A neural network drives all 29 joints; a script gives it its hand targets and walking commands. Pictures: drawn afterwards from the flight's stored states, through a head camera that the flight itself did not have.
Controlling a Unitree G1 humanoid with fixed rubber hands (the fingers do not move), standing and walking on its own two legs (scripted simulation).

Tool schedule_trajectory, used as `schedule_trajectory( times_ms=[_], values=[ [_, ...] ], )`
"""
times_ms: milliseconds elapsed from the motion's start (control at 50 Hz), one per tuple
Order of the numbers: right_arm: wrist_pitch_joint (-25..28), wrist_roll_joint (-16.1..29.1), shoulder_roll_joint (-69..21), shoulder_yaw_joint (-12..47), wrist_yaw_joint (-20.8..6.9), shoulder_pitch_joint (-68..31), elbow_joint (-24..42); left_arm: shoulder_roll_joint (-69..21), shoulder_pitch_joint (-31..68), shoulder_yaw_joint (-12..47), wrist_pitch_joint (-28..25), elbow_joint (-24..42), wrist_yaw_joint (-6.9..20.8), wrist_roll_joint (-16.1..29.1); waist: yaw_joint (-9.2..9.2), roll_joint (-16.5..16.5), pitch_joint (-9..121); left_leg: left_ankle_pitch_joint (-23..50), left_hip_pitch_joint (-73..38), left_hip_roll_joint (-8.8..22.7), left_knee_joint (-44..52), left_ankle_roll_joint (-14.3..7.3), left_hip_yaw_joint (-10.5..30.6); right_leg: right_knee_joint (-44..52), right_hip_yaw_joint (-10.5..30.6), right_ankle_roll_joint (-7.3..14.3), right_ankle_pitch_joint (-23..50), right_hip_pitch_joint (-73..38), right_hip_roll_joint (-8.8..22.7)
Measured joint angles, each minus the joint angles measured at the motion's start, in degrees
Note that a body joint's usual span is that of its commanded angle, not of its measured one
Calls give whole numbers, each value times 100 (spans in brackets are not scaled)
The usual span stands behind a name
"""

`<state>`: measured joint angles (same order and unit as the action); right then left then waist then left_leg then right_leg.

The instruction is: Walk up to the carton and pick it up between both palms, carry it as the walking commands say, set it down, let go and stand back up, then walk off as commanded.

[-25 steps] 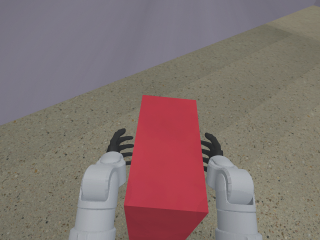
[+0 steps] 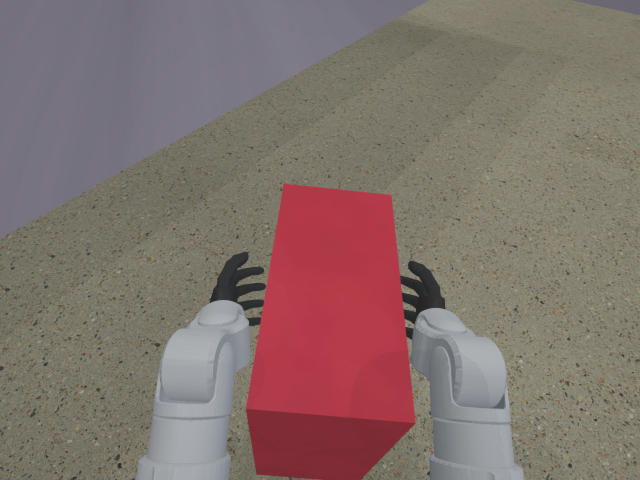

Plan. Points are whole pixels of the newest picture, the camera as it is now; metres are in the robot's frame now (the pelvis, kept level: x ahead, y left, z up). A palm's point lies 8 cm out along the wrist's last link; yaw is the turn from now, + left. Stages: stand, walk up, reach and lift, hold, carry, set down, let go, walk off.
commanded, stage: carry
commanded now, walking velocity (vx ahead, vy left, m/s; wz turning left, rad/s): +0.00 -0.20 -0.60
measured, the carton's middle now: (322, 338) +0.33 -0.01 +0.00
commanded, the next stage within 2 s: none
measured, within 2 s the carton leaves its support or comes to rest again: neither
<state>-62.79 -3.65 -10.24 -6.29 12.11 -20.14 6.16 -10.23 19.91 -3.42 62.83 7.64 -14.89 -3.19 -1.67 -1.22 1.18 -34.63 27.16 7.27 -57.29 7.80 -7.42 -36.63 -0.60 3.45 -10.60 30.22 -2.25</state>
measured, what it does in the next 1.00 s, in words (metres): steps to the right, turning right: left foot, then right foot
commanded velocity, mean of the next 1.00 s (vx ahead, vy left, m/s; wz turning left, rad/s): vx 0.00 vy -0.20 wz -0.60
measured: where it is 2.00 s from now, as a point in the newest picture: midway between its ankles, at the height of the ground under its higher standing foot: outside the picture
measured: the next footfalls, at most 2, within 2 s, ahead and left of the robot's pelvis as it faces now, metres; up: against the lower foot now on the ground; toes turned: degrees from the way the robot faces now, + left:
left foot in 0.10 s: +0.02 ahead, +0.08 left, +0.00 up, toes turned +5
right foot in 0.38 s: +0.07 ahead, -0.28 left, +0.00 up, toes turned -17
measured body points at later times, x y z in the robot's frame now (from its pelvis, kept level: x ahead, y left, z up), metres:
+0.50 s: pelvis -0.02 -0.16 +0.00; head +0.00 -0.16 +0.45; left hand +0.32 -0.15 +0.08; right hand +0.25 -0.38 +0.07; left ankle -0.03 +0.02 -0.68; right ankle +0.03 -0.27 -0.72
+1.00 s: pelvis -0.09 -0.32 +0.00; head -0.07 -0.32 +0.45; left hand +0.24 -0.39 +0.08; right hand +0.12 -0.59 +0.08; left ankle -0.05 -0.12 -0.69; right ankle -0.08 -0.43 -0.72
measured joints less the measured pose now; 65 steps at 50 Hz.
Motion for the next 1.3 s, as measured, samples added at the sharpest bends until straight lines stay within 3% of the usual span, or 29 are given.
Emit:
schedule_trajectory(
  times_ms=[80, 120, 140, 180, 220, 260, 360, 400, 420, 480, 580, 660, 680, 700, 740, 800, 840, 900, 940, 960, 1020, 1120, 1180, 1240, 1260, 1280, 1300],
  values=[
    [-3, 6, 1, 0, 1, -1, 142, -2, 5, 39, -15, 108, 0, -1, -7, 6, 26, 178, -207, -346, 863, -209, 13, 290, 1, 154, 243, 3, -376],
    [11, 14, -3, 9, 0, 8, 176, 0, 3, 44, -11, 157, -4, -1, -8, -73, 59, 1004, -555, -375, 1804, -480, -39, 371, 17, 131, 336, -8, -557],
    [15, 15, -3, 11, 0, 11, 167, 7, -15, 56, -13, 159, -6, 0, -9, -86, 44, 1281, -595, -303, 1836, -672, -52, 21, -29, 9, -128, 68, -606],
    [-16, 16, -1, 21, -3, 11, 184, 16, -44, 80, 19, 198, -14, -1, -11, -19, 39, 1349, -685, -95, 1856, -781, -69, -1411, -193, -139, -866, 395, -568],
    [-20, 16, -3, 21, -26, 10, 204, 19, -43, 93, 59, 261, -41, -1, -2, -23, 59, 1347, -789, 79, 1954, -686, -95, -2352, -187, -207, -991, 567, -335],
    [-22, 16, -6, 24, -44, 7, 244, 21, -41, 106, 80, 323, -61, -1, 45, -26, 123, 1347, -813, 282, 1983, -517, -146, -2403, -180, -303, -1029, 567, -30],
    [-24, 18, -14, 41, -63, -19, 254, 19, -40, 83, 132, 422, -85, 0, 134, -26, 312, 1338, -818, 796, 1964, -78, -394, -479, -222, -495, -1065, 79, 440],
    [-23, 18, -12, 42, -62, -24, 242, 15, -39, 75, 135, 418, -84, 0, 132, 22, 295, 1266, -816, 1053, 1733, 54, -423, 182, -279, -493, -142, -155, 331],
    [-23, 18, -7, 32, -60, -20, 209, 10, -31, 69, 129, 365, -83, 1, 126, 64, 210, 1067, -812, 1102, 1488, 58, -323, 72, -283, -415, 100, -149, 218],
    [-38, 17, 8, 22, -32, 14, 60, 11, -26, 45, 128, 152, -76, 24, 22, -19, 49, 91, -516, 645, 473, 60, -73, -118, -189, -105, -114, -121, 123],
    [-61, 18, 7, 22, -14, 26, 175, 8, -24, 62, 111, 202, -49, 33, -2, -25, -129, 63, -291, -80, 310, -62, -57, 174, -51, 140, 112, -124, -180],
    [-64, 20, 7, 25, -11, 25, 315, 6, -22, 99, 92, 309, -49, 32, -10, -26, -62, 218, -558, -373, 1373, -293, -45, 564, -51, 307, 417, -120, -569],
    [-58, 22, 6, 35, -11, 28, 339, 7, -22, 99, 93, 340, -50, 32, -9, -77, -48, 746, -704, -377, 1819, -461, -62, 627, -36, 317, 485, -127, -654],
    [-55, 22, 4, 37, -11, 33, 345, 12, -31, 108, 93, 351, -50, 33, -5, -101, -65, 1328, -769, -311, 1961, -623, -74, 543, -56, 137, 359, -126, -703],
    [-69, 22, 7, 48, -12, 35, 323, 26, -77, 131, 100, 355, -50, 33, 0, -12, -56, 1398, -874, -114, 1968, -730, -112, -768, -169, -90, -693, 139, -676],
    [-80, 22, 3, 66, -17, 34, 356, 32, -76, 134, 134, 423, -62, 32, 19, 57, 27, 1299, -978, 162, 2073, -567, -134, -1912, -179, -188, -1111, 320, -269],
    [-80, 22, 1, 85, -19, 30, 414, 31, -75, 132, 143, 499, -66, 32, 92, 54, 107, 1296, -976, 382, 2081, -361, -196, -1595, -176, -278, -1197, 238, 42],
    [-82, 22, -1, 97, -20, 20, 408, 29, -76, 116, 163, 531, -71, 33, 155, 57, 230, 1286, -978, 728, 2053, -58, -301, -323, -181, -376, -1121, -135, 287],
    [-78, 22, -3, 97, -20, -2, 350, 26, -74, 87, 169, 508, -73, 33, 163, 105, 189, 1231, -975, 1031, 1772, 59, -295, 235, -267, -369, -91, -350, 156],
    [-78, 22, 1, 91, -19, 1, 303, 23, -73, 80, 168, 454, -73, 33, 158, 118, 112, 973, -943, 1072, 1470, 61, -176, 119, -273, -282, 67, -347, 42],
    [-94, 22, 5, 44, -3, 6, 112, 23, -63, 56, 167, 218, -70, 47, 79, 2, -16, 105, -614, 618, 472, 63, 52, -3, -152, 21, -170, -337, -64],
    [-109, 22, 7, 44, 13, 26, 206, 21, -62, 75, 148, 245, -43, 50, 51, -6, -164, 88, -336, -76, 330, -59, 65, 298, 11, 273, 77, -336, -348],
    [-110, 22, 7, 44, 16, 25, 297, 20, -60, 101, 129, 306, -40, 50, 49, -13, -148, 88, -358, -307, 577, -173, 70, 540, 36, 420, 268, -339, -595],
    [-107, 23, 5, 52, 16, 25, 361, 20, -60, 112, 128, 370, -40, 49, 44, -58, -42, 242, -688, -447, 1689, -315, 63, 966, 64, 507, 584, -366, -864],
    [-83, 24, 4, 76, 15, 27, 349, 21, -62, 92, 127, 394, -41, 48, 46, -160, -34, 790, -825, -447, 2106, -466, 29, 1064, 114, 413, 675, -387, -922],
    [-66, 23, 2, 88, 15, 24, 335, 23, -68, 81, 126, 408, -41, 49, 50, -193, -72, 1481, -940, -353, 2342, -600, -29, 809, 69, -56, 587, -326, -971],
    [-67, 23, 7, 92, 14, 33, 342, 27, -86, 99, 126, 412, -40, 50, 44, -154, -93, 1669, -1004, -228, 2364, -662, -70, -54, -24, -317, -63, -124, -976]
  ],
)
